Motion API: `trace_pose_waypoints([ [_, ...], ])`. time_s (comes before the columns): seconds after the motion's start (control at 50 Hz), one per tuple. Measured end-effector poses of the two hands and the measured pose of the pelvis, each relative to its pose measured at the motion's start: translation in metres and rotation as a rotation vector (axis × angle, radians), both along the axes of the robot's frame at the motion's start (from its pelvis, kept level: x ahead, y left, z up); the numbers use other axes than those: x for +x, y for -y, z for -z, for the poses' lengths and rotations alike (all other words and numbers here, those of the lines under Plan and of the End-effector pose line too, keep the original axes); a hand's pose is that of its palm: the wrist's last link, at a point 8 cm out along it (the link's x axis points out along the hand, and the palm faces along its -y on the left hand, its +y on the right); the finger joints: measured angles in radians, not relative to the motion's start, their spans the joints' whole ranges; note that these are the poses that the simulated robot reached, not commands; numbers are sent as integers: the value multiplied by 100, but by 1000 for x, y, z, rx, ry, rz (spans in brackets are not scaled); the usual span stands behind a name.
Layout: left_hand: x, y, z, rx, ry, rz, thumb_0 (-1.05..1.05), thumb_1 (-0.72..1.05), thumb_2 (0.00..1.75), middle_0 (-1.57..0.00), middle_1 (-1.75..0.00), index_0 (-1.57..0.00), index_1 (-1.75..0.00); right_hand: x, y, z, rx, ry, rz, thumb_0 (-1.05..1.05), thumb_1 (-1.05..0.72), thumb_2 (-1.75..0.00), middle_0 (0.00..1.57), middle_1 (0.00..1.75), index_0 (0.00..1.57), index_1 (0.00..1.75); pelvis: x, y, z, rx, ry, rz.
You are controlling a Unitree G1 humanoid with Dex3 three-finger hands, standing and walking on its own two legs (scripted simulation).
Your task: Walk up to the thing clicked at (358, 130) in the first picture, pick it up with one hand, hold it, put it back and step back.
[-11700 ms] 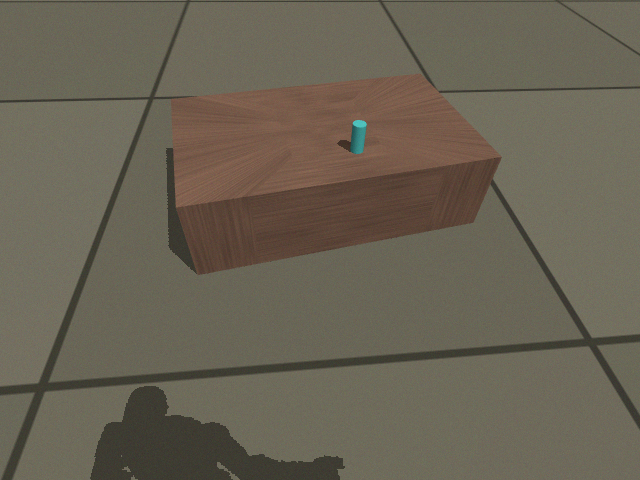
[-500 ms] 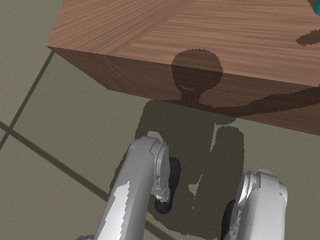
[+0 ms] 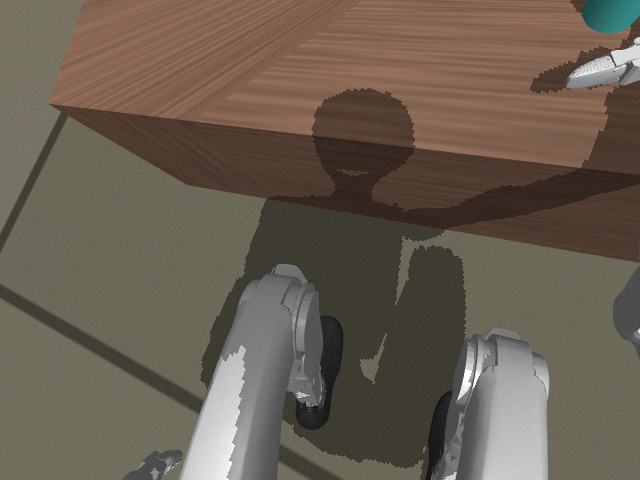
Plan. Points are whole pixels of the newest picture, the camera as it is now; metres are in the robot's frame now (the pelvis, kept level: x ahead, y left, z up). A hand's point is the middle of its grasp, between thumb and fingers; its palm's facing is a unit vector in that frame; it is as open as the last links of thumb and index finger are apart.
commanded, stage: close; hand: right
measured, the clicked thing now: out of the picture +0.65 -0.16 +0.01
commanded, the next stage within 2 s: settle in 0.80 s
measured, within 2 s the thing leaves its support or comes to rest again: leaves its support in 1.32 s
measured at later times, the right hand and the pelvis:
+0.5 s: hand out of the picture +0.63 -0.16 +0.00, palm faces +0.05 +1.00 -0.02, open 13.2 cm; pelvis -0.01 +0.00 -0.01, yaw +1 degrees
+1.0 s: hand out of the picture +0.64 -0.16 +0.00, palm faces +0.05 +1.00 -0.02, open 7.6 cm; pelvis +0.00 +0.00 -0.02, yaw +2 degrees
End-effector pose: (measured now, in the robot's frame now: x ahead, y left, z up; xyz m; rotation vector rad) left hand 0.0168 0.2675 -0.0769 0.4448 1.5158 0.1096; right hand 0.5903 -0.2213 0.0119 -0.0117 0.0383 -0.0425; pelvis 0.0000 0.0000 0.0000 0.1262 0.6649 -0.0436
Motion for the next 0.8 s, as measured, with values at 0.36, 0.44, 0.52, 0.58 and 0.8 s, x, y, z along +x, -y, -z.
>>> trace_pose_waypoints([
  [0.36, -24, 2, 5, 1, -53, -24, 0, 87, 93, -21, -30, -19, -32, 11, -6, 5, -10, 15, 5, -1, 44, -16, 43, 27, 41, 27, -5, -1, 10, 2, 9, -5],
  [0.44, -31, 4, 4, 5, -71, -34, 0, 87, 93, -21, -30, -19, -32, 14, -5, 5, -13, 11, 5, -1, 40, -21, 54, 35, 53, 35, -6, -1, 11, 5, 7, -7],
  [0.52, -36, 5, 2, 9, -85, -40, 0, 87, 93, -21, -30, -19, -32, 17, -6, 6, -11, 10, 3, -1, 35, -28, 66, 45, 65, 45, -5, 0, 12, 8, 7, -7],
  [0.58, -39, 6, 1, 10, -94, -43, 0, 87, 93, -21, -30, -19, -32, 19, -6, 8, -13, 8, 1, -1, 30, -34, 75, 52, 73, 53, -5, 0, 13, 10, 7, -8],
  [0.8, -43, 9, 1, 13, -110, -52, 0, 87, 93, -20, -30, -19, -32, 26, -2, 9, -11, 28, 10, 0, 2, -60, 93, 76, 95, 78, -5, 1, 16, 20, 4, -9],
])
